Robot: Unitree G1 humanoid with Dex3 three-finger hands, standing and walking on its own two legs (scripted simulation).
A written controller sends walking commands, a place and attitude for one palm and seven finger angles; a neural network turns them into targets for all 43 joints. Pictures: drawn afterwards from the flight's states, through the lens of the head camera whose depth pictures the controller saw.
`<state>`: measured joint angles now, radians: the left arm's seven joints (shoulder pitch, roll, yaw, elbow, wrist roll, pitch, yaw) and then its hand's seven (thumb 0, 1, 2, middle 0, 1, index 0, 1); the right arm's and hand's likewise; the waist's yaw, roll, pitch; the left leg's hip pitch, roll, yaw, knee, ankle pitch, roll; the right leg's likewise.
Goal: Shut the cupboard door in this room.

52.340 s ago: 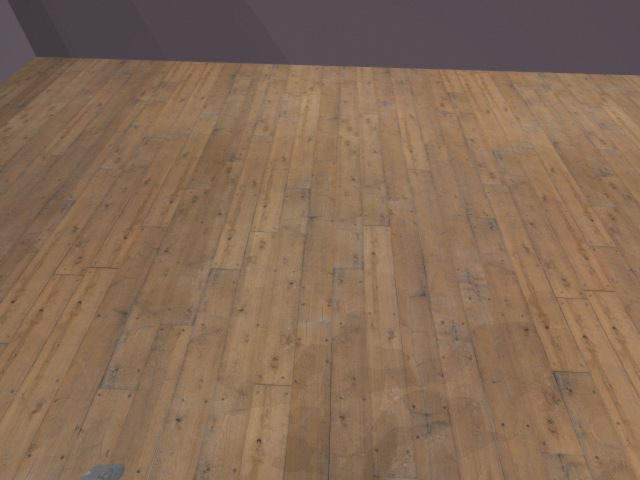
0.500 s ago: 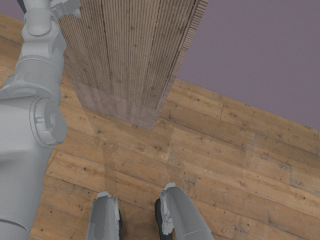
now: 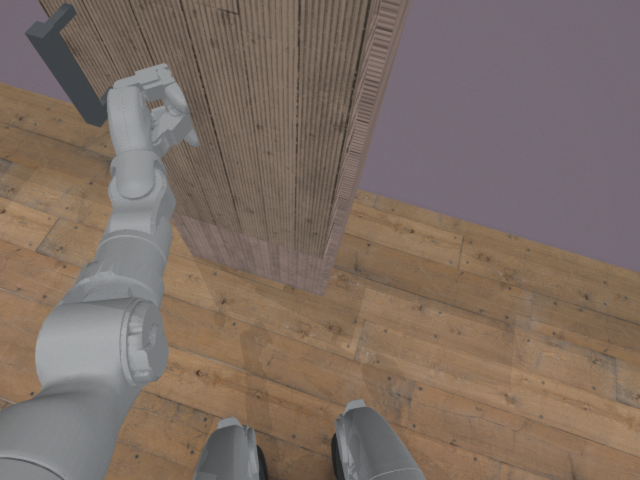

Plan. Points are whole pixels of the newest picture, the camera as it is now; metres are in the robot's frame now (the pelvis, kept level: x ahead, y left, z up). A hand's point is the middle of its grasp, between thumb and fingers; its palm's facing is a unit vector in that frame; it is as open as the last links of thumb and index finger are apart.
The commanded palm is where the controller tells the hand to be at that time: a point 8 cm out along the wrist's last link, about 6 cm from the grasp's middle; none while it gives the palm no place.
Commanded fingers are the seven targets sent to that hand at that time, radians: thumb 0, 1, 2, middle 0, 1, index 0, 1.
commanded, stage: pull the fist back off the door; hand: left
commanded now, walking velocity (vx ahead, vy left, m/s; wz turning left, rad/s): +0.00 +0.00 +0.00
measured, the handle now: (81, 69) +0.63 +0.22 +0.07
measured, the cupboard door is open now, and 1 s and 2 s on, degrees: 0 0 0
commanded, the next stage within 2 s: draw the hand back to the body in 0.18 s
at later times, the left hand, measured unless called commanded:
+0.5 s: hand (159, 153) +0.47 +0.11 +0.10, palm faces +0.09 -1.00 -0.04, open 3.1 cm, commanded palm +0.42 +0.17 +0.11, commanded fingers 0.00 0.90 0.90 -1.30 -1.50 -1.30 -1.50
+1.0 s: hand (3, 272) +0.32 +0.19 +0.17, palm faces +0.19 -0.96 -0.22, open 3.1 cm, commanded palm +0.28 +0.24 +0.19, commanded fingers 0.00 0.90 0.90 -0.86 -1.02 -0.86 -1.02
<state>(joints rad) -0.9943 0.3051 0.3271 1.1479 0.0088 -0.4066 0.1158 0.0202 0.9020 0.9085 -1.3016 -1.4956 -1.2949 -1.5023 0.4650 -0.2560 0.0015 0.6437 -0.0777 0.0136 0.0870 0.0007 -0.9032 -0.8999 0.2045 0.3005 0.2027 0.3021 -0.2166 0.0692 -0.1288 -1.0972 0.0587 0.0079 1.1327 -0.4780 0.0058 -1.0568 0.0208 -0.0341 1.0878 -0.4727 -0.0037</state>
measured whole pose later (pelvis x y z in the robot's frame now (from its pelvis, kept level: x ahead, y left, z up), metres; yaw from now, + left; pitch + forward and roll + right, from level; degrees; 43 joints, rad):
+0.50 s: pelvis +0.02 -0.01 +0.03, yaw +1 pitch +18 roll +0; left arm -0.60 0.19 0.23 0.83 -0.08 -0.41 0.03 0.02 0.90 0.90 -1.30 -1.50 -1.30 -1.50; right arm 0.34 -0.24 -0.02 0.59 -0.01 0.07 0.04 0.00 -0.91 -0.90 0.20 0.30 0.20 0.30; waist -0.10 0.05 -0.14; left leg -0.82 0.05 0.03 0.98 -0.46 -0.01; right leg -0.81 0.01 -0.02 0.98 -0.48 -0.02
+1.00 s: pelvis +0.02 +0.00 +0.08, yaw +2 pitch +1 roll +0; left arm -0.02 0.26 0.09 0.18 -0.08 -0.10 0.05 0.02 0.89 0.90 -1.11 -1.28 -1.10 -1.29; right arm 0.20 -0.24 0.03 0.56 0.05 0.04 -0.09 0.01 -0.90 -0.90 0.20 0.30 0.20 0.30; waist 0.00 0.05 -0.05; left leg -0.32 0.02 0.03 0.61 -0.31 0.00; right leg -0.29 -0.01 -0.02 0.60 -0.33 0.00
